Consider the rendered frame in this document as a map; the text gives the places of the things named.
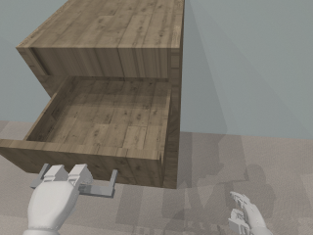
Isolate drawer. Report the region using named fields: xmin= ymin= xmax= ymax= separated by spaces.
xmin=0 ymin=75 xmax=172 ymax=187

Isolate right robot hand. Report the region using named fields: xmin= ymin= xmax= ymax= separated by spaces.
xmin=228 ymin=191 xmax=267 ymax=235

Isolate cabinet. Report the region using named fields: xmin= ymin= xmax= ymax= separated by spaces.
xmin=16 ymin=0 xmax=185 ymax=190

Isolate left robot hand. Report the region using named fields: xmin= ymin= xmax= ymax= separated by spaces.
xmin=27 ymin=164 xmax=94 ymax=231

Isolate handle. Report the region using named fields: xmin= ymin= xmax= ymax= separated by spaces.
xmin=29 ymin=164 xmax=118 ymax=199

